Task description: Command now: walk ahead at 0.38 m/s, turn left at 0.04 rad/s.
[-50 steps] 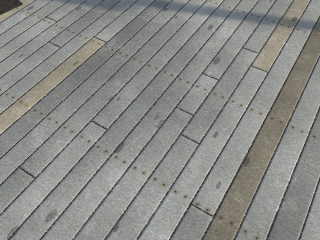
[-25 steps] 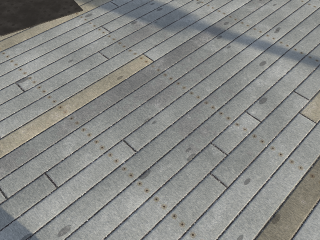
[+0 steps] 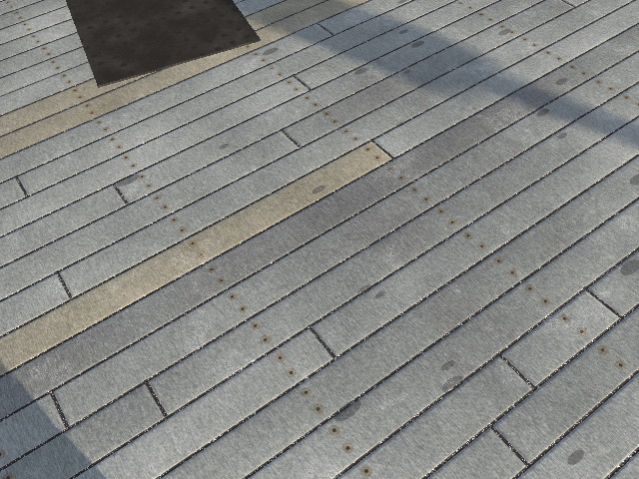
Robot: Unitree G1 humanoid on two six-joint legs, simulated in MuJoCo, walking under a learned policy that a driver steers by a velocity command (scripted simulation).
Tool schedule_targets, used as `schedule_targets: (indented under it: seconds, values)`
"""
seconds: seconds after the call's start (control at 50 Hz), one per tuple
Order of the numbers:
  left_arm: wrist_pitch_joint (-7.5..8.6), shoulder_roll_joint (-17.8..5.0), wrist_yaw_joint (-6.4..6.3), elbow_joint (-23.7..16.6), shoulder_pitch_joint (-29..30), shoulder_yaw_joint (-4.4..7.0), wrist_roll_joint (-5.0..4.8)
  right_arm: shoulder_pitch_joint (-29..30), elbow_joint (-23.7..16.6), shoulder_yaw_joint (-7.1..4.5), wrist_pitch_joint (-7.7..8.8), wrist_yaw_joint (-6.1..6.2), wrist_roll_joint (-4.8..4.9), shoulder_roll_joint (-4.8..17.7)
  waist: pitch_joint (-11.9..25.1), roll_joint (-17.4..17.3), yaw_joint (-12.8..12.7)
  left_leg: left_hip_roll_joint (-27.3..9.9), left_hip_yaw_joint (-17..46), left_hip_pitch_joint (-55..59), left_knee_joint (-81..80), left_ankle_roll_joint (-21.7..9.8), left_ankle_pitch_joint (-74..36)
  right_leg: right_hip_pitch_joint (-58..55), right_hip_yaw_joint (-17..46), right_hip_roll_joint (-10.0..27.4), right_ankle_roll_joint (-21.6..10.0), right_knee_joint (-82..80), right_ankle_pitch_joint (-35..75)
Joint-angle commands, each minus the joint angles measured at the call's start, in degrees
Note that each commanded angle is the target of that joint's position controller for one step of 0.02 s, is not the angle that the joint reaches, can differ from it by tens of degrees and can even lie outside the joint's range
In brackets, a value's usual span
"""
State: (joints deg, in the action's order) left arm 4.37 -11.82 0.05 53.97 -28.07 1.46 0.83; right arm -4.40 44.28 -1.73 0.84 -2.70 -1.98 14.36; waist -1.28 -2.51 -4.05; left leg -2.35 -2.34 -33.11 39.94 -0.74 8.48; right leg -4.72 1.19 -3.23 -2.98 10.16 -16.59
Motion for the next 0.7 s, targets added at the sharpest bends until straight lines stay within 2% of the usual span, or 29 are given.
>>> schedule_targets:
  seconds: [0.02, 0.04, 0.06, 0.08, 0.1, 0.12, 0.14, 0.16, 0.18, 0.2, 0.22, 0.26, 0.3, 0.34, 0.4, 0.46, 0.5, 0.52, 0.54, 0.56, 0.58, 0.6, 0.64, 0.7]
  values:
    - [0.48, -9.12, -0.46, -0.97, -1.19, 1.79, 0.17, 5.8, -5.04, -0.12, 1.59, 0.57, 0.28, 2.45, -4.47, 8.71, 1.54, 2.56, -2.4, 2.68, -5.99, -2.15, -0.06, 2.55, 5.56, 14.73, -6.47, 3.64, 41.39]
    - [0.46, -9.29, -0.58, -0.73, -0.55, 1.76, 0.06, 2.54, -3.81, -0.36, 1.87, 1.13, 0.22, 2.88, -2.83, 8.68, 3.13, 4.04, -2.56, 8.03, -7.49, -3.09, -0.09, 2.84, 4.81, 14.41, -5.34, 7.65, 50.38]
    - [0.44, -9.51, -0.69, -0.49, 0.02, 1.75, -0.26, -3.19, -1.57, -0.77, 2.3, 1.74, 0.05, 3.64, 0.2, 8.24, 5.47, 5.75, -2.65, 14.83, -10.53, -4.16, -2.4, 2.68, 4.26, 13.31, -4.07, 13.75, 56.41]
    - [0.41, -9.56, -0.72, -0.44, 1.11, 1.63, -0.99, -10.56, 1.05, -1.21, 3.05, 2.35, -0.5, 4.6, 4.07, 6.84, 9.05, 5.31, -2.27, 25.28, -15.35, -5.37, -9.67, 5.77, 2.27, 11.11, -2.51, 22.49, 54.28]
    - [0.67, -8.01, -0.76, -1.92, 1.1, 0.98, -1.54, -18.23, 2.82, -1.99, 3.73, 3.07, -1.7, 7.99, 10.38, 3.82, 11.28, -4.23, 5.95, 39.93, -13.37, -7.19, -19.56, 15.79, 1.43, 8.85, -1.21, 34.31, 35.57]
    - [0.08, -1.45, -1.0, -1.93, -8.11, -0.44, -3.69, -21.07, 3.09, -3.37, 3.38, 3.03, -1.81, 13.87, 20.47, -10.88, 8.27, -24.36, 28.39, 54.08, -12.04, -17.46, -43.52, 29.85, -3.26, -0.55, 1.17, 56.66, -12.68]
    - [-1.04, -8.89, -1.86, -0.16, -6.45, 1.69, -1.41, -21.17, 3.42, -3.38, 2.75, 2.49, 2.13, 11.57, 21.16, -3.06, 8.76, -22.72, 30.78, 46.9, -14.35, -19.13, -49.19, 28.9, 2.85, -0.82, 0.73, 62.62, -15.65]
    - [-1.35, -7.41, -1.75, -1.08, -2.58, 1.64, -0.89, -14.23, 2.8, -2.21, 2.83, 2.49, 2.45, 8.17, 12.61, -2.33, 5.72, -19.91, 22.68, 39.52, -16.3, -17.83, -47.28, 30.75, 4.11, 1.49, 0.65, 62.86, -12.72]
    - [-1.36, -5.7, -1.5, -1.33, 0.39, 1.08, -0.22, -9.94, 2.36, -0.98, 3.05, 2.53, 2.07, 3.97, 6.73, -1.03, 4.75, -16.73, 17.55, 33.15, -19.08, -15.58, -45.42, 31.42, 3.41, 3.31, 0.81, 59.32, -10.31]
    - [-1.9, -5.61, -1.17, -1.36, 2.11, 1.29, 0.21, -8.38, 2.64, -0.25, 3.28, 2.84, 1.87, 2.09, 3.84, -1.34, 3.6, -13.84, 13.86, 28.96, -21.22, -13.29, -43.38, 30.24, 3.09, 4.74, 1.06, 55.83, -8.47]
    - [-2.77, -5.24, -0.74, -0.91, 1.31, 1.25, 0.73, -7.39, 3.27, 0.17, 3.26, 3.17, 1.93, 1.41, 3.22, -2.21, 1.96, -11.65, 10.92, 24.75, -23.13, -12.0, -41.23, 26.82, 2.35, 5.22, 1.63, 52.68, -7.12]
    - [-3.99, -3.5, -0.36, 0.48, -0.29, 1.1, 0.77, -8.45, 4.44, 0.51, 3.91, 3.2, 1.38, 1.85, 5.12, -1.67, 0.64, -10.3, 7.66, 21.8, -23.49, -11.35, -45.02, 21.05, 1.31, 4.23, 2.31, 48.84, -4.65]
    - [-4.89, -2.59, -0.48, 1.15, 0.35, 0.85, 0.71, -8.3, 5.28, 0.5, 4.19, 3.26, 1.24, 3.0, 5.52, -2.09, -0.23, -9.47, 5.74, 19.6, -24.32, -11.25, -41.28, 19.04, 0.33, 4.29, 2.84, 43.84, -3.48]
    - [-5.67, -2.72, -0.91, 1.03, 3.83, 0.69, 0.88, -8.81, 6.13, 0.71, 3.78, 3.34, 1.0, 3.17, 4.51, -3.1, 0.58, -8.68, 5.64, 18.24, -25.45, -10.44, -31.0, 18.56, -0.36, 4.64, 2.85, 37.28, -2.72]
    - [-6.55, -3.5, -1.44, 1.15, 8.37, 0.57, 0.78, -11.3, 7.62, 0.56, 2.46, 3.57, 0.78, 3.93, 2.72, -3.93, 2.71, -8.54, 8.45, 16.5, -28.13, -10.08, -8.65, 17.84, -1.2, 4.66, 2.58, 31.42, -2.25]
    - [-6.28, -3.25, -1.78, 1.91, 10.63, 0.22, 0.46, -11.89, 8.67, 0.62, 1.33, 3.88, 0.76, 3.64, -0.38, -2.6, 3.33, -8.82, 11.65, 14.94, -29.06, -10.16, 6.38, 16.54, -1.45, 4.45, 2.02, 24.89, -1.79]
    - [-5.52, -2.39, -2.13, 3.34, 9.38, -0.3, 0.5, -11.58, 9.21, 0.85, 0.91, 4.12, 1.22, 3.12, -1.43, -0.13, 2.14, -7.88, 11.88, 13.36, -27.06, -8.1, 8.49, 11.29, -1.3, 4.68, 1.31, 14.33, 4.35]
    - [-4.9, -3.39, -2.37, 3.92, 8.61, -0.32, 0.71, -12.83, 9.7, 1.04, 1.01, 4.16, 1.19, 2.45, -1.28, 1.42, 2.38, -7.05, 12.1, 12.57, -26.2, -6.13, 8.27, 8.36, 1.86, 7.32, 0.99, 11.1, 7.89]
    - [-4.19, -5.01, -2.57, 4.23, 7.56, -0.32, 1.1, -13.71, 9.77, 1.11, 1.18, 4.06, 1.26, 1.75, -1.06, 3.4, 3.25, -5.13, 10.73, 12.58, -23.7, -4.62, 6.7, 7.14, 6.19, 11.51, 0.21, 9.32, 11.42]
    - [-3.96, -6.08, -2.38, 5.14, 10.54, -0.11, -0.12, -17.24, 10.98, 1.19, 0.89, 3.88, 1.97, -0.26, -3.31, 10.24, 6.78, -0.48, 6.33, 16.43, -24.33, -3.71, 4.89, 14.17, 7.49, 11.77, -1.06, 9.64, 11.07]
    - [-3.58, -3.22, -1.97, 4.99, 11.31, -0.76, -0.44, -17.0, 12.34, 1.03, 0.7, 4.06, 1.59, 1.04, -2.92, 8.12, 5.76, -0.67, 6.13, 21.91, -23.32, -3.48, 2.1, 17.47, 6.72, 11.06, -0.46, 8.44, 8.84]
    - [-3.26, -2.62, -1.84, 5.32, 11.29, -0.97, -0.53, -16.47, 12.79, 0.82, 0.59, 4.21, 1.49, 1.34, -2.66, 6.96, 5.36, -1.25, 6.52, 23.98, -22.78, -3.63, -0.03, 17.97, 5.38, 9.9, 0.29, 8.35, 8.42]
    - [-3.29, -2.98, -2.19, 6.15, 10.74, -0.97, -0.56, -15.77, 13.51, 0.71, 0.4, 4.26, 1.42, 1.59, -2.17, 5.7, 5.08, -1.93, 6.87, 24.99, -22.35, -3.84, -1.78, 17.06, 4.61, 9.03, 0.64, 8.07, 8.81]
    - [-3.38, -2.62, -2.36, 7.28, 10.02, -1.08, -0.55, -15.56, 14.74, 1.09, 0.44, 4.42, 1.46, 0.25, -2.01, 3.77, 4.81, -2.2, 6.82, 24.34, -22.71, -3.58, -2.29, 15.18, 4.43, 9.08, 0.35, 8.3, 10.09]
